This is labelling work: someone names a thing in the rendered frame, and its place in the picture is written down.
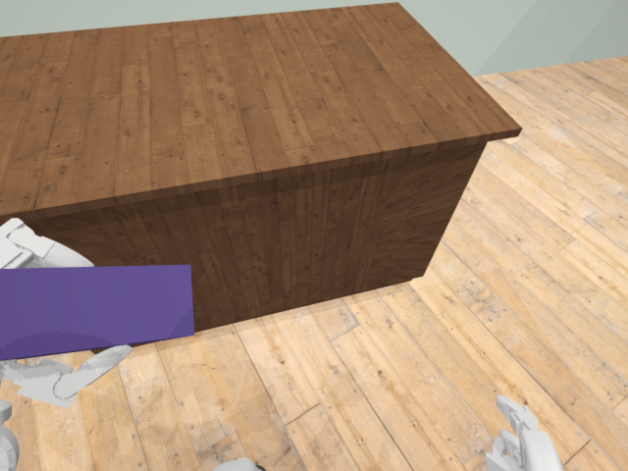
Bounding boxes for right robot hand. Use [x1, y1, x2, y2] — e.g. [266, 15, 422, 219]
[486, 395, 563, 471]

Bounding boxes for table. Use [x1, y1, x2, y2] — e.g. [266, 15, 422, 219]
[0, 2, 522, 354]

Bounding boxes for sponge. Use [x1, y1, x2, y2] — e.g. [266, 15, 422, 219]
[0, 265, 194, 361]

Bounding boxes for left robot hand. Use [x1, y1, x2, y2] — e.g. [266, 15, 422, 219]
[0, 218, 132, 408]

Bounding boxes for left robot forearm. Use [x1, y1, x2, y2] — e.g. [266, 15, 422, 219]
[0, 398, 20, 471]

